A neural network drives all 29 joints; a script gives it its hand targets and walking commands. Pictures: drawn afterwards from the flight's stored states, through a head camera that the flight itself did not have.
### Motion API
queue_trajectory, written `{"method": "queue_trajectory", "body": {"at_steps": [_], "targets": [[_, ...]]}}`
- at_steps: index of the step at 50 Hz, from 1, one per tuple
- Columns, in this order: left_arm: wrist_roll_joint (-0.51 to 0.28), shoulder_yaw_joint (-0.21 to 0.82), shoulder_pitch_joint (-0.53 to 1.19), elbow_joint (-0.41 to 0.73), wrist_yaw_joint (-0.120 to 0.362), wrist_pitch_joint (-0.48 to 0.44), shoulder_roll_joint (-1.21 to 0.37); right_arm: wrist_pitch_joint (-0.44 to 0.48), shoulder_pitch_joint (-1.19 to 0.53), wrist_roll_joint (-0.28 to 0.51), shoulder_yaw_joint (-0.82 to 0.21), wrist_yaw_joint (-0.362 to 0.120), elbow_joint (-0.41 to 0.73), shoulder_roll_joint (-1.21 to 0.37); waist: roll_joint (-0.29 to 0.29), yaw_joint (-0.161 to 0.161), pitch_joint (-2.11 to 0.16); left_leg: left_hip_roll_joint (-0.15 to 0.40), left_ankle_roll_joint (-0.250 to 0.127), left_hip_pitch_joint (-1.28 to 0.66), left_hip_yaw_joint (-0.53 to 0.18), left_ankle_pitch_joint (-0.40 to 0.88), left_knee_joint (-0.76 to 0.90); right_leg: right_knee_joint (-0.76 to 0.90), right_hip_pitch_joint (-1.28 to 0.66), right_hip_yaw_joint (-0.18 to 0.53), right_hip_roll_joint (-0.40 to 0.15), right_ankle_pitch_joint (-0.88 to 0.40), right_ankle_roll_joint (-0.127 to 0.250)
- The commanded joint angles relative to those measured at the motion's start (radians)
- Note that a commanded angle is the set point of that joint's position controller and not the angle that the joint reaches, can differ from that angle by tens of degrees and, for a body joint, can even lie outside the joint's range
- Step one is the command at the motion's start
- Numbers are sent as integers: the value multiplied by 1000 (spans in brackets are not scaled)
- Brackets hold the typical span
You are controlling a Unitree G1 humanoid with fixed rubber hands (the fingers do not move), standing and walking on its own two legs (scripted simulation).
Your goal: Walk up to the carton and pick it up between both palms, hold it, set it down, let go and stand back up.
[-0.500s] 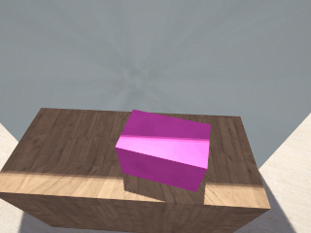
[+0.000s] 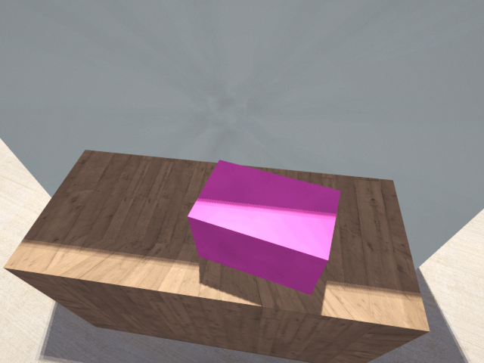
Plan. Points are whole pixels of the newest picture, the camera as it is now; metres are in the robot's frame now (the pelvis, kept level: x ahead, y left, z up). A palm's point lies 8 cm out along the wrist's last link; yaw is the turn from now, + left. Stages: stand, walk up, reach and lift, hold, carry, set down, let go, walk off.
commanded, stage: walk up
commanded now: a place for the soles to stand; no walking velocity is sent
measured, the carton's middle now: (264, 226) +0.42 -0.04 -0.11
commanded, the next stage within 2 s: reach and lift in 1.20 s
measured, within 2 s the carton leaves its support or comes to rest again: neither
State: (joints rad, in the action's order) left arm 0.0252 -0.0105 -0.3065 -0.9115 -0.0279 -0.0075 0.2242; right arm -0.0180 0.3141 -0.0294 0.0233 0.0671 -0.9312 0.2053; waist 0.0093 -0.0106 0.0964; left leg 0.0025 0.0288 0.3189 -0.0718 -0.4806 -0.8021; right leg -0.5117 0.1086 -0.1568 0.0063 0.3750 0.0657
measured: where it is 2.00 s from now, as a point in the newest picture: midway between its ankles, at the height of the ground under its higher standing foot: outside the picture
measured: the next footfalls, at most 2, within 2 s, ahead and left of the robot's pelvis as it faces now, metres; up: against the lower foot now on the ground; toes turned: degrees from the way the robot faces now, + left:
left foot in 0.14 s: +0.08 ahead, +0.13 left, +0.00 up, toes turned -1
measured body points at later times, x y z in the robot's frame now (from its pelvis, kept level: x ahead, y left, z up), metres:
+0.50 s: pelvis +0.01 +0.02 +0.01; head +0.01 +0.02 +0.46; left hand -0.03 +0.24 -0.14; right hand +0.04 -0.21 -0.14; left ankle +0.04 +0.13 -0.73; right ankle -0.06 -0.07 -0.73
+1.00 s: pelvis +0.02 +0.03 +0.01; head +0.02 +0.03 +0.46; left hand +0.00 +0.25 -0.15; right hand -0.01 -0.18 -0.15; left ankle +0.04 +0.13 -0.73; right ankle -0.06 -0.07 -0.73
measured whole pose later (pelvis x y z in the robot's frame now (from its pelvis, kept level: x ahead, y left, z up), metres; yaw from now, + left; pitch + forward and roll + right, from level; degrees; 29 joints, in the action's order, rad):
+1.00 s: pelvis +0.02 +0.03 +0.01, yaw -5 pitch -1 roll +1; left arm 0.00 0.03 -0.38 -1.10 -0.04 -0.02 0.14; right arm 0.02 0.30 0.00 -0.02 0.04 -1.11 0.14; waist 0.00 0.01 0.03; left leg 0.00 -0.03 0.19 0.13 -0.18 -0.39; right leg -0.38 0.05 -0.06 -0.02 0.31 0.01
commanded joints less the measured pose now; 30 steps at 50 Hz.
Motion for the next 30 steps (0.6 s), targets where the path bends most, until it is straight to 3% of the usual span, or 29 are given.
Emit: {"method": "queue_trajectory", "body": {"at_steps": [1,4,6,7,8,9,10,11,12,13,15,19,27,30], "targets": [[8,-25,-140,9,-22,10,137,22,-43,3,6,-3,113,28,-76,-35,30,41,-17,200,38,-49,-26,147,-118,248,-317,-761,117],[2,-13,-109,11,-19,12,130,33,-21,5,7,-19,96,39,-114,-4,-7,39,-23,37,82,115,160,117,-48,184,-257,-717,69],[-18,-9,-74,21,-12,10,144,40,29,-1,14,-23,71,59,-103,38,-32,29,-42,-151,104,375,323,67,73,165,-226,-685,25],[-30,-2,-64,33,-7,7,139,44,63,-6,22,-22,56,89,-61,59,-41,59,-62,-256,69,529,347,38,167,145,-208,-600,-8],[-40,8,-91,41,-1,2,117,45,90,-12,29,-19,43,127,-33,60,-84,141,-98,-341,-14,603,351,8,233,127,-172,-401,-49],[-48,16,-157,35,0,8,77,40,52,4,35,-17,44,170,7,25,-90,261,-177,-247,-148,522,400,-20,188,118,-105,-102,-98],[-34,14,-203,8,-8,22,55,31,2,27,42,-21,40,210,53,8,-46,295,-237,-87,-185,343,442,-9,90,152,-86,40,-108],[-21,10,-213,-11,-9,24,60,27,-50,38,32,-26,44,190,60,-2,17,255,-214,-19,-162,205,468,58,87,184,-90,19,-103],[-14,10,-219,-31,-6,15,68,26,-81,43,15,-28,43,155,42,-9,44,202,-162,-8,-103,186,459,148,82,194,-110,-54,-92],[-14,6,-217,-46,-3,3,85,28,-79,42,3,-29,37,120,12,-2,51,152,-112,-19,-39,228,438,197,76,197,-133,-119,-78],[-21,-1,-221,-66,0,-16,91,35,-51,35,-8,-28,5,90,-10,9,31,114,-63,-119,24,335,401,226,111,206,-149,-189,-68],[-25,5,-243,-85,-6,-27,66,45,-44,30,-13,-27,-32,87,-5,9,-16,124,-69,-178,37,436,404,225,75,195,-149,-306,-74],[-22,13,-242,-119,-10,-20,42,46,-29,36,-19,-22,-82,80,-4,7,9,140,-70,-142,32,361,465,224,73,178,-132,-202,-51],[-25,14,-246,-133,-11,-20,39,47,-19,34,-22,-21,-95,70,-28,6,6,140,-69,-157,38,376,462,222,75,178,-135,-219,-50]]}}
